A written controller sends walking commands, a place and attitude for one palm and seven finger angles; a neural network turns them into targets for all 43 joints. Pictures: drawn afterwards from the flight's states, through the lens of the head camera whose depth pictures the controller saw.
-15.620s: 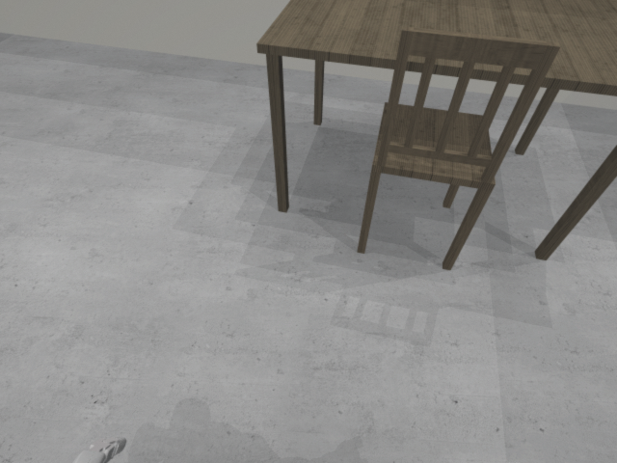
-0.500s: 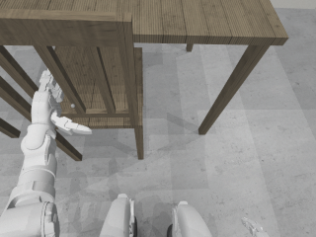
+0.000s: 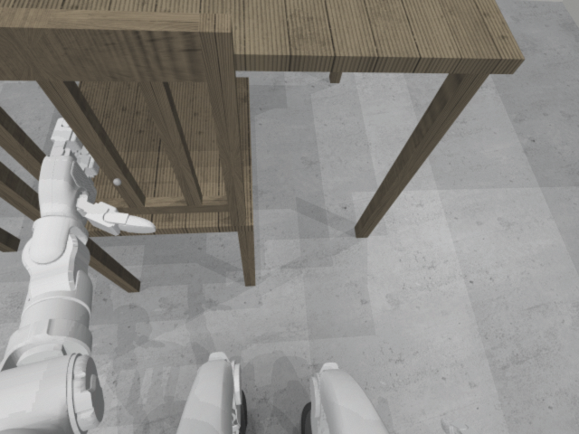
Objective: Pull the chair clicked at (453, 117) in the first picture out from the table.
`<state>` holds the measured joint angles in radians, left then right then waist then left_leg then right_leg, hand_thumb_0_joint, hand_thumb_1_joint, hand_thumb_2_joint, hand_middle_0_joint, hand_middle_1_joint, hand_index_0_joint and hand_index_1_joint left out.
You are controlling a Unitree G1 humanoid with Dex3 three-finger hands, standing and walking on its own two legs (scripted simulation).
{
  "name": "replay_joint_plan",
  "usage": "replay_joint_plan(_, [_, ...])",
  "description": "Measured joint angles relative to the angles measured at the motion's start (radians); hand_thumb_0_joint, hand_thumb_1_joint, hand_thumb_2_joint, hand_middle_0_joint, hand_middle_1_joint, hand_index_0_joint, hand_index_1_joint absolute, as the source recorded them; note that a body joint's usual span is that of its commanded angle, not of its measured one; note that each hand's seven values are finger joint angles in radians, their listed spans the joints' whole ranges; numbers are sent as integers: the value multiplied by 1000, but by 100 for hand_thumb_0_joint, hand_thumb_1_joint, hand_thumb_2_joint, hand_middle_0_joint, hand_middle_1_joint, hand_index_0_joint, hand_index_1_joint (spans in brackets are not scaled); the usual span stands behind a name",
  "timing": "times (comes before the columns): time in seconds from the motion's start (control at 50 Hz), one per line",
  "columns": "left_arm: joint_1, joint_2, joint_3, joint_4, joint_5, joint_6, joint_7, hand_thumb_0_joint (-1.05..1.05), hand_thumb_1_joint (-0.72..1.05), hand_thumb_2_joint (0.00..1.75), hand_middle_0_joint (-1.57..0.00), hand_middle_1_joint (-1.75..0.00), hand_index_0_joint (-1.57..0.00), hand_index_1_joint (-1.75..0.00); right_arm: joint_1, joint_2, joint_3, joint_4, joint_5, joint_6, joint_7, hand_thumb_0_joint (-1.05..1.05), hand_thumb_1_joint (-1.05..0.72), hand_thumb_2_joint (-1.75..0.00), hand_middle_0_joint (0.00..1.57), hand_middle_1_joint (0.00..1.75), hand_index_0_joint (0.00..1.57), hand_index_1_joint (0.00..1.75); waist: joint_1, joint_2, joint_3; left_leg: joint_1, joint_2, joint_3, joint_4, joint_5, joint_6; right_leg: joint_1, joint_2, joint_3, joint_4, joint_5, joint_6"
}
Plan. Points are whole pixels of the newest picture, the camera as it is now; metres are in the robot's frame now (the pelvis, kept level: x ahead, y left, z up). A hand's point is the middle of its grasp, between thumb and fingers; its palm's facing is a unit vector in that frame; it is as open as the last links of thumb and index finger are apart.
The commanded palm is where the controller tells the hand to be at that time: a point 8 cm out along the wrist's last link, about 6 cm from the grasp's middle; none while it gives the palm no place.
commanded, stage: push the fingers through the gap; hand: left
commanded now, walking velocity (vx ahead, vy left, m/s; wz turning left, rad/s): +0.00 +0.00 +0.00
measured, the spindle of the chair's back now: (105, 154) +0.47 +0.24 +0.04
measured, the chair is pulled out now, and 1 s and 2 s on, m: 0.00 0.00 0.04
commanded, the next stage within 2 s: hook a spindle and tug to test in 0.04 s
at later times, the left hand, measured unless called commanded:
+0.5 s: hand (119, 182) +0.44 +0.22 +0.03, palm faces +0.06 -1.00 -0.02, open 15.4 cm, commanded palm +0.42 +0.26 +0.03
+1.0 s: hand (121, 179) +0.44 +0.22 +0.03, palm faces +0.08 -1.00 -0.03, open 5.9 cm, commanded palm +0.41 +0.26 +0.03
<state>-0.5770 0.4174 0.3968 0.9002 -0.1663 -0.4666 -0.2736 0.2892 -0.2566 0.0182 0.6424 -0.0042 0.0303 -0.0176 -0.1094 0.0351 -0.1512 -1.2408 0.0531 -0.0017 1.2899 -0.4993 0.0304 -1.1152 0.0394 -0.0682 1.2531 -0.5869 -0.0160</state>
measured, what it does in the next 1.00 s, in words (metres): stands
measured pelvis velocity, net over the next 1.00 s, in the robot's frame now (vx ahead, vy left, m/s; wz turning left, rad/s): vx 0.00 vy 0.00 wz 0.00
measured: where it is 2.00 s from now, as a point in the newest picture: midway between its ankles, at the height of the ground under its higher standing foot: outside the picture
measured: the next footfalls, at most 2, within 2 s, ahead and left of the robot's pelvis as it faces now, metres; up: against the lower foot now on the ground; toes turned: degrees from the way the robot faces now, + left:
none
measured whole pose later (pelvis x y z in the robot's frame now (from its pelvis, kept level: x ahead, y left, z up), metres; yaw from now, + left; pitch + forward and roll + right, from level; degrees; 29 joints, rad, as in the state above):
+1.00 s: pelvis +0.00 +0.00 +0.00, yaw +0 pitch +25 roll -4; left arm -0.58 0.40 0.36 0.89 -0.17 -0.47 -0.23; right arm 0.28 -0.25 0.01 0.64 -0.01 0.04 -0.01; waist -0.11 0.04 -0.15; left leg -1.23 0.05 0.00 1.29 -0.50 0.03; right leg -1.10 0.04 -0.07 1.24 -0.59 -0.01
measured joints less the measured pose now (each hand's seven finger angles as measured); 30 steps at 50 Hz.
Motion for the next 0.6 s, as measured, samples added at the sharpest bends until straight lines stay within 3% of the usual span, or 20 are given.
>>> replay_joint_plan(0.28, [15, -20, -31, -17, -4, 2, 5, -1, -50, 30, -8, -15, -9, -15, -27, 0, -3, -12, -1, -1, 4, 0, -91, -90, 21, 30, 20, 30, 8, -1, -6, 14, -6, -4, -7, 1, 5, 21, -4, -3, -15, 3, 6])
replay_joint_plan(0.5, [-11, -23, -36, 4, 9, -13, 20, -1, -49, 30, -23, -62, -24, -61, -37, 5, 3, -14, -6, 4, 4, 0, -91, -90, 21, 30, 20, 30, 6, 0, -4, 2, -7, -5, 6, 0, 6, 9, -5, -5, -2, 1, 6])
replay_joint_plan(0.6, [-7, -16, -32, -4, 3, -10, 19, -1, -39, 35, -32, -88, -32, -88, -28, 7, 2, -14, -5, 7, 5, 0, -91, -90, 21, 30, 20, 30, 4, 2, -2, 0, -5, -4, 7, -1, 6, 6, -4, -4, 0, 1, 6])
